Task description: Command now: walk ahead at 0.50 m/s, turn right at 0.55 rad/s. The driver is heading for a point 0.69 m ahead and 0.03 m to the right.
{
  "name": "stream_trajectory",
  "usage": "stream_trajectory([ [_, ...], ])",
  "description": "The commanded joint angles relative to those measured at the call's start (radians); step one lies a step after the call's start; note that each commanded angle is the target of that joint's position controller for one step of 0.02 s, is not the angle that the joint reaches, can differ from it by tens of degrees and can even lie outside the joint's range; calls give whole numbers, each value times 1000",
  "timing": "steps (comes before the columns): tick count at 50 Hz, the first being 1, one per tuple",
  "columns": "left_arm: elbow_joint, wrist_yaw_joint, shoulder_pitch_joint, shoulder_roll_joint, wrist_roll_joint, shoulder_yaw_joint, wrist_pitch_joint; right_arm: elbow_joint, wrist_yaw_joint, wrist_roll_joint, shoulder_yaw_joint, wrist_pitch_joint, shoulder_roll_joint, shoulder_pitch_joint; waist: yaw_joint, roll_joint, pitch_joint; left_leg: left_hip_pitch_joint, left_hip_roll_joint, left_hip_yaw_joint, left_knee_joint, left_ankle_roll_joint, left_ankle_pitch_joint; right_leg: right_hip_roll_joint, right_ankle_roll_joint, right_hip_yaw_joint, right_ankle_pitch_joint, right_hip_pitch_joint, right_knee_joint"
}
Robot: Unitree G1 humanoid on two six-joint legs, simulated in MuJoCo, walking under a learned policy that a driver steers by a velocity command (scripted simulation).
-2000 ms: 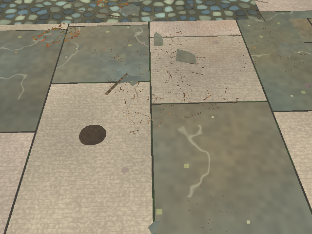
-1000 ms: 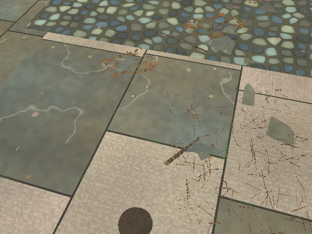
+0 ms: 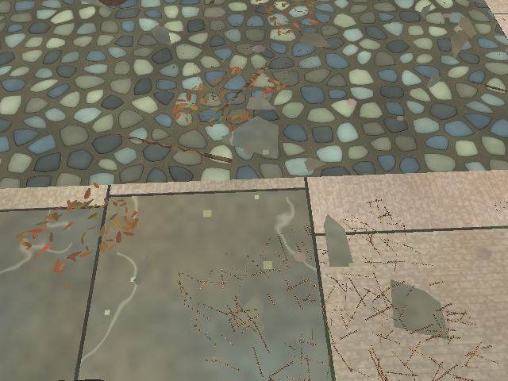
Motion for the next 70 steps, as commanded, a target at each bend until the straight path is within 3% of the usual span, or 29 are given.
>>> stream_trajectory([
  [1,-3,16,304,189,11,57,-15,-169,28,46,-9,-97,-128,-116,150,-95,-295,-720,-39,-226,462,42,-9,-340,-269,696,-17,833,-347],
  [2,-12,14,233,155,5,47,-22,-164,22,29,-6,-101,-115,-119,93,5,-195,-675,10,-222,348,48,65,-289,-225,567,81,663,-347],
  [3,-28,17,166,114,5,34,-24,-152,14,-1,-16,-93,-131,-123,56,10,-150,-602,40,-215,255,41,99,-251,-197,477,169,531,-359],
  [6,-56,31,126,128,14,34,-26,-157,15,-19,-20,-56,-111,-86,1,-8,-106,-488,50,-197,129,2,153,-210,-200,400,293,337,-416],
  [12,-23,54,208,147,8,35,-25,-195,29,-15,12,-49,-46,-256,77,-60,-68,-402,-2,-144,-300,-27,560,-128,-116,226,246,255,-429],
  [16,11,49,273,154,4,33,-24,-226,45,0,7,-59,-78,-340,114,-75,-36,-427,-19,-160,-415,9,569,-193,-103,294,154,364,-387],
  [19,26,53,282,163,8,37,-16,-233,53,-1,-3,-69,-105,-317,88,-100,-29,-419,-30,-157,-457,55,452,-244,-80,344,226,463,-324],
  [21,20,55,254,152,9,31,-9,-193,49,-6,-24,-75,-140,-172,6,-98,-100,-220,-69,-115,-505,102,437,-193,-44,306,467,471,-168],
  [22,5,55,245,118,18,16,-8,-167,45,-19,-39,-77,-184,-24,-60,-57,-228,21,23,-200,-463,157,484,-137,-10,255,433,376,48],
  [23,-9,56,360,51,17,-6,-22,-147,42,-32,-61,-73,-273,109,-52,159,-390,396,241,-567,-476,301,399,3,66,168,99,53,420],
  [24,-4,52,380,59,1,-11,-34,-112,52,-6,-54,-63,-229,161,-61,323,-429,497,329,-893,-641,373,146,57,90,200,-390,-177,603],
  [25,-15,48,290,144,-15,8,-40,-123,51,11,-33,-58,-162,104,-76,192,-268,393,303,-816,-669,321,-13,-10,82,229,-347,-284,679],
  [27,-48,46,156,134,3,6,-42,-144,47,-9,-11,-44,-110,-16,-37,63,-89,120,219,-582,-713,269,106,-97,76,160,-194,-265,591],
  [28,-46,46,159,127,14,11,-38,-149,47,-18,-2,-46,-89,-48,-7,74,-66,39,185,-518,-737,257,190,-129,79,161,-146,-214,525],
  [32,-41,49,182,74,18,1,-22,-129,42,-10,-7,-56,-117,-44,27,94,-62,-45,146,-369,-803,276,419,-156,111,126,-53,-159,387],
  [38,-83,37,-5,34,16,-17,-37,-87,27,7,-15,-38,-154,32,-37,70,-33,-7,101,-221,-815,234,524,-130,132,82,242,-126,21],
  [43,-125,11,-116,43,12,-17,-53,-43,21,9,-16,-9,-161,98,-65,79,1,113,143,-227,-724,211,646,-84,104,66,222,-113,-124],
  [47,-54,12,135,135,42,22,-67,-51,8,7,-12,6,-160,53,79,82,-182,91,60,-173,-383,112,927,-47,20,43,407,302,-227],
  [48,-37,23,265,215,66,36,-64,-84,8,-25,12,-4,-99,72,104,-58,-343,-135,-10,-140,-94,58,587,-258,-63,240,837,639,-111],
  [49,-28,24,282,216,61,29,-49,-50,20,-21,42,-14,-18,241,54,-279,-501,-408,-131,-175,225,1,-212,-489,-243,539,1013,904,-105],
  [50,-26,20,302,159,38,19,-32,-20,25,2,16,-13,-126,219,101,-166,-534,-440,-100,-283,306,1,-235,-443,-229,552,840,854,-146],
  [51,-30,22,221,136,27,10,-25,-51,24,22,7,-7,-151,113,91,-124,-377,-510,-59,-246,307,-3,-182,-395,-188,436,748,729,-186],
  [53,-33,24,82,76,30,-13,-22,-65,7,0,7,22,-124,28,31,-41,-213,-456,12,-210,180,-22,-62,-316,-142,319,621,446,-269],
  [56,-18,22,-15,78,57,-11,-24,-44,-10,-7,18,63,-60,89,-44,-114,-180,-211,13,-172,-31,-42,26,-252,-127,197,556,182,-352],
  [62,41,39,-20,84,40,-15,-1,-38,-14,-22,14,81,-65,14,-26,-104,-167,-33,-11,-140,-352,-4,305,-220,-74,175,-7,114,-388],
  [65,84,40,41,33,47,-36,7,-68,-18,-41,9,76,-112,-39,-2,-20,-63,-9,66,-232,-541,52,379,-126,50,155,-306,67,-329],
  [66,92,42,110,33,45,-32,9,-61,-23,-25,-8,75,-177,-84,70,125,-37,-106,74,-239,-542,84,228,-58,83,92,-253,109,-307],
  [68,104,57,70,60,42,-26,21,-47,-13,-29,11,62,-79,-99,40,136,-18,-247,34,-226,-605,61,35,-49,101,60,-123,255,-241],
  [70,123,66,78,57,42,-25,30,-38,-8,-27,16,45,-66,-112,41,127,-28,-223,19,-209,-588,33,151,-59,90,67,-51,277,-227],
])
